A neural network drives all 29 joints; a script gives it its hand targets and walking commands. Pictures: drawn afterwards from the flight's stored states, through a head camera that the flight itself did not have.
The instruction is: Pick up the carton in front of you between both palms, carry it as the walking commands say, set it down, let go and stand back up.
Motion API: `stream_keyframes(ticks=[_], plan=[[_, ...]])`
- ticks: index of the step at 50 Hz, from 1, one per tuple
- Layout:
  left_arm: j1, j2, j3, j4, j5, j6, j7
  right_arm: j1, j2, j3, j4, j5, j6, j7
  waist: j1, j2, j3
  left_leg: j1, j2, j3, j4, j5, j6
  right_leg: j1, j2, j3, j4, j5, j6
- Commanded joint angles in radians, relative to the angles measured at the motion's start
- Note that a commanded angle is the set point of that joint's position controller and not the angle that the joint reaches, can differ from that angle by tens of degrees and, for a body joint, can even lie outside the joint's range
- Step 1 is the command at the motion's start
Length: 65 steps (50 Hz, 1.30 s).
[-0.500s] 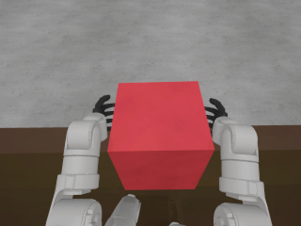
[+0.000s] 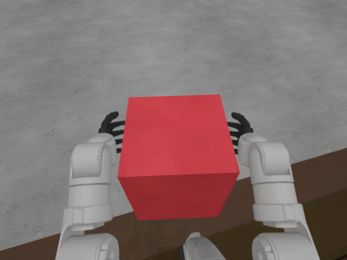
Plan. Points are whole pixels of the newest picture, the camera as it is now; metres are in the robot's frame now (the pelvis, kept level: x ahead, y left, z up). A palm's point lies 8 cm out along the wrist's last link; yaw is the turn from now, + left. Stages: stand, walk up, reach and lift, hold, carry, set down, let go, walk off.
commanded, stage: carry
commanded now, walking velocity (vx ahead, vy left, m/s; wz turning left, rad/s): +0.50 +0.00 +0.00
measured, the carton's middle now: (176, 161) +0.35 -0.05 +0.01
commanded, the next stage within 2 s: none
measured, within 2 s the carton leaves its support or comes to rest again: neither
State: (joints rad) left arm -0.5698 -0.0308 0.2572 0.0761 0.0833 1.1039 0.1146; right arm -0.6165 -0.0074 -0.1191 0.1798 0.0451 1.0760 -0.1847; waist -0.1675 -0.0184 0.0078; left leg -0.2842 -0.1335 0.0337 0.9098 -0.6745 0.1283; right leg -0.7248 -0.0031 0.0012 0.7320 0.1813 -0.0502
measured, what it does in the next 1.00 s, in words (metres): goes down: right foot 0.13 m lower, then left foot 0.13 m lower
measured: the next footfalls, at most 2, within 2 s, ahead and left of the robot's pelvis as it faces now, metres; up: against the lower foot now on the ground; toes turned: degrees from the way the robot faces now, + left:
right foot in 0.08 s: +0.24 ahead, -0.06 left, -0.13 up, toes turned -3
left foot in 0.48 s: +0.53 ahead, +0.04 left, -0.25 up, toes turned +1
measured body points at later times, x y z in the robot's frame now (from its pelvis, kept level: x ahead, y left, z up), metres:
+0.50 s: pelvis +0.39 -0.01 -0.18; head +0.42 -0.02 +0.26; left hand +0.76 +0.16 -0.08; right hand +0.76 -0.15 -0.09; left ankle +0.50 +0.04 -0.91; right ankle +0.22 -0.06 -0.77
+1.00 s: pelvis +0.74 -0.04 -0.33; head +0.78 -0.05 +0.12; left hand +1.12 +0.10 -0.22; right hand +1.12 -0.20 -0.22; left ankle +0.59 +0.07 -0.89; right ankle +0.84 -0.10 -1.05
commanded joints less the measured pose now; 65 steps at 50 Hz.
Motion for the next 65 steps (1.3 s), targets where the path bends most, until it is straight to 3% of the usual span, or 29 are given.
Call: stream_keyframes(ticks=[1, 3, 4, 5, 6, 8, 9, 10, 14, 20, 22, 24, 25, 26, 29, 33, 35, 37, 40, 44, 45, 46, 47, 50, 54, 58, 61, 63, 65], plan=[[-0.638, -0.9, -0.624, -0.072, -0.293, -0.037, -0.16, -0.761, 1.155, 0.657, -0.189, 0.491, -0.032, 0.309, 0.063, 0.143, -0.385, 0.004, 0.119, -0.142, -0.02, 0.607, 0.024, 0.423, 0.075, -0.115, -0.218, 0.259, -0.015], [-0.615, -0.87, -0.627, -0.054, -0.289, -0.02, -0.162, -0.675, 1.131, 0.631, -0.118, 0.45, -0.024, 0.308, 0.236, 0.116, -0.495, -0.084, 0.185, -0.059, 0.322, 0.911, -0.046, 0.741, 0.044, -0.106, -0.169, 0.303, -0.065], [-0.578, -0.857, -0.626, -0.026, -0.292, -0.012, -0.169, -0.681, 1.112, 0.61, -0.095, 0.431, -0.014, 0.307, 0.325, -0.055, -0.45, -0.217, 0.128, -0.01, 0.629, 0.732, -0.092, 0.85, 0.005, -0.075, -0.274, 0.239, -0.104], [-0.58, -0.844, -0.619, 0.003, -0.303, 0.003, -0.18, -0.68, 1.097, 0.583, -0.062, 0.404, -0.004, 0.302, 0.315, -0.123, -0.365, -0.397, 0.021, 0.028, 0.834, 0.028, -0.106, 0.918, -0.118, 0.03, -0.228, 0.383, -0.12], [-0.605, -0.848, -0.632, 0.055, -0.334, 0.013, -0.185, -0.658, 1.063, 0.537, -0.045, 0.368, 0.019, 0.291, 0.214, -0.172, -0.506, -0.657, 0.054, -0.127, 0.887, -0.023, -0.135, 1.22, -0.335, 0.349, -0.002, 0.6, -0.24], [-0.676, -0.948, -0.677, 0.032, -0.434, 0.017, -0.203, -0.653, 0.994, 0.482, -0.061, 0.301, 0.041, 0.267, 0.241, 0.013, -0.46, -0.687, 0.136, -0.129, 0.627, 0.163, -0.101, 0.996, -0.252, 0.368, -0.06, 0.212, -0.223], [-0.737, -0.983, -0.708, 0.008, -0.473, 0.014, -0.208, -0.651, 1.011, 0.466, -0.07, 0.286, 0.043, 0.261, 0.236, -0.008, -0.534, -0.671, 0.143, -0.146, 0.622, 0.186, -0.107, 0.935, -0.3, 0.527, -0.067, -0.029, -0.279], [-0.798, -1.056, -0.731, -0.018, -0.523, 0.007, -0.217, -0.664, 0.998, 0.453, -0.088, 0.261, 0.037, 0.256, 0.214, 0.065, -0.468, -0.631, 0.168, -0.152, 0.477, 0.238, -0.108, 0.772, -0.301, 0.531, -0.103, -0.035, -0.284], [-0.887, -1.17, -0.782, -0.065, -0.607, -0.024, -0.233, -0.691, 1.028, 0.458, -0.144, 0.225, 0.003, 0.246, 0.225, -0.003, -0.465, -0.545, 0.172, -0.093, 0.344, 0.46, -0.088, 0.655, -0.238, 0.403, -0.067, 0.132, -0.209], [-0.789, -1.159, -0.784, -0.073, -0.606, -0.062, -0.236, -0.665, 1.015, 0.517, -0.229, 0.205, -0.025, 0.223, 0.302, -0.065, -0.422, -0.198, 0.049, 0.087, -0.325, 1.001, -0.09, 0.52, 0.009, 0.078, 0.146, -0.17, -0.102], [-0.731, -1.125, -0.777, -0.071, -0.58, -0.064, -0.232, -0.652, 0.988, 0.544, -0.257, 0.218, -0.019, 0.215, 0.248, -0.115, -0.483, 0.026, 0.059, 0.1, -0.292, 1.167, -0.056, 0.458, -0.014, 0.024, 0.301, -0.138, -0.078], [-0.678, -1.084, -0.772, -0.04, -0.547, -0.057, -0.229, -0.598, 0.95, 0.548, -0.244, 0.212, -0.009, 0.218, 0.067, 0.014, -0.503, 0.322, 0.091, 0.088, -0.453, 1.063, -0.025, 0.322, -0.02, -0.035, 0.641, 0.071, -0.009], [-0.659, -1.06, -0.767, -0.011, -0.517, -0.051, -0.229, -0.592, 0.931, 0.556, -0.219, 0.224, 0.0, 0.227, 0.032, 0.141, -0.439, 0.442, 0.213, -0.016, -0.468, 1.231, 0.012, 0.143, 0.079, -0.112, 0.956, -0.623, 0.013], [-0.644, -1.038, -0.729, 0.013, -0.498, -0.028, -0.227, -0.555, 0.914, 0.558, -0.162, 0.223, 0.002, 0.23, 0.1, 0.238, -0.556, 0.788, 0.44, -0.347, -0.176, 1.6, 0.165, -0.2, 0.106, 0.001, 1.086, -0.921, 0.051], [-0.594, -0.992, -0.652, 0.039, -0.411, -0.009, -0.206, -0.63, 1.026, 0.606, -0.175, 0.328, 0.01, 0.262, 0.061, 0.034, -0.584, 0.675, 0.428, -0.508, -0.239, 0.95, 0.204, -0.356, -0.002, 0.105, 0.832, -0.723, 0.017], [-0.65, -0.994, -0.614, -0.015, -0.344, -0.036, -0.199, -0.846, 1.185, 0.689, -0.258, 0.462, -0.024, 0.292, 0.079, -0.007, -0.435, 0.24, 0.382, -0.471, -0.339, 0.939, 0.194, -0.093, -0.017, 0.032, 0.373, -0.586, 0.037], [-0.645, -0.999, -0.627, -0.036, -0.331, -0.048, -0.192, -0.846, 1.198, 0.697, -0.272, 0.487, -0.037, 0.296, 0.083, 0.098, -0.496, 0.243, 0.346, -0.364, -0.262, 1.102, 0.121, 0.007, -0.011, -0.003, 0.422, -0.344, 0.006], [-0.632, -0.993, -0.643, -0.062, -0.323, -0.058, -0.185, -0.814, 1.199, 0.691, -0.265, 0.491, -0.044, 0.299, 0.016, 0.059, -0.487, 0.409, 0.226, -0.285, -0.128, 0.928, 0.078, -0.17, -0.005, -0.016, 0.191, -0.087, 0.002], [-0.63, -0.947, -0.662, -0.109, -0.302, -0.055, -0.171, -0.769, 1.177, 0.69, -0.258, 0.493, -0.047, 0.302, 0.01, 0.07, -0.412, 0.2, 0.145, -0.157, -0.089, 0.733, 0.048, 0.146, 0.04, -0.079, -0.181, 0.161, 0.02], [-0.606, -0.867, -0.665, -0.114, -0.302, -0.022, -0.169, -0.646, 1.116, 0.658, -0.166, 0.442, -0.032, 0.299, 0.108, 0.118, -0.411, 0.12, 0.131, -0.055, 0.19, 0.697, -0.025, 0.54, 0.0, -0.1, -0.472, 0.406, -0.014], [-0.599, -0.856, -0.664, -0.105, -0.308, -0.01, -0.178, -0.634, 1.097, 0.645, -0.143, 0.419, -0.028, 0.296, 0.162, 0.061, -0.423, 0.031, 0.12, -0.028, 0.332, 0.573, -0.048, 0.715, -0.05, -0.083, -0.481, 0.405, -0.014], [-0.61, -0.822, -0.652, -0.073, -0.314, 0.0, -0.186, -0.64, 1.078, 0.626, -0.117, 0.406, -0.014, 0.293, 0.19, -0.137, -0.452, -0.226, 0.035, 0.008, 0.609, 0.008, -0.106, 0.965, -0.2, 0.039, -0.265, 0.872, -0.068], [-0.559, -0.812, -0.628, 0.015, -0.308, 0.01, -0.189, -0.662, 1.07, 0.606, -0.096, 0.401, 0.011, 0.286, 0.217, -0.236, -0.587, -0.512, 0.048, -0.073, 0.747, -0.172, -0.148, 1.292, -0.407, 0.276, -0.004, 1.23, -0.22], [-0.628, -0.957, -0.689, -0.025, -0.419, 0.008, -0.206, -0.682, 1.07, 0.562, -0.138, 0.351, 0.027, 0.264, 0.249, 0.007, -0.699, -0.553, 0.151, -0.136, 0.543, 0.086, -0.124, 1.103, -0.351, 0.387, -0.133, 0.397, -0.268], [-0.818, -1.104, -0.759, -0.173, -0.533, -0.012, -0.22, -0.708, 1.113, 0.549, -0.228, 0.293, 0.014, 0.232, 0.219, -0.027, -0.595, -0.271, 0.147, -0.061, 0.096, 0.183, -0.14, 0.742, -0.256, 0.257, -0.242, 0.296, -0.21], [-0.758, -1.114, -0.797, -0.186, -0.562, -0.032, -0.235, -0.636, 1.08, 0.576, -0.262, 0.243, -0.018, 0.21, 0.232, -0.14, -0.669, -0.221, 0.098, -0.002, -0.101, 0.358, -0.128, 0.854, -0.21, 0.147, -0.126, 0.649, -0.139], [-0.721, -1.092, -0.82, -0.186, -0.556, -0.047, -0.244, -0.603, 1.052, 0.598, -0.287, 0.226, -0.031, 0.213, 0.232, -0.138, -0.674, -0.149, 0.096, 0.02, -0.269, 0.465, -0.105, 0.862, -0.181, 0.104, -0.065, 0.645, -0.121], [-0.711, -1.071, -0.83, -0.173, -0.543, -0.052, -0.244, -0.593, 1.034, 0.609, -0.29, 0.228, -0.032, 0.223, 0.192, -0.098, -0.655, 0.091, 0.164, -0.022, -0.445, 0.765, -0.064, 0.681, -0.142, 0.062, -0.02, 0.394, -0.074], [-0.692, -1.045, -0.819, -0.156, -0.522, -0.042, -0.239, -0.583, 0.984, 0.616, -0.276, 0.228, -0.033, 0.231, 0.17, 0.152, -0.713, 0.442, 0.398, -0.213, -0.235, 1.616, 0.086, 0.36, -0.074, 0.029, -0.008, -0.235, 0.025]])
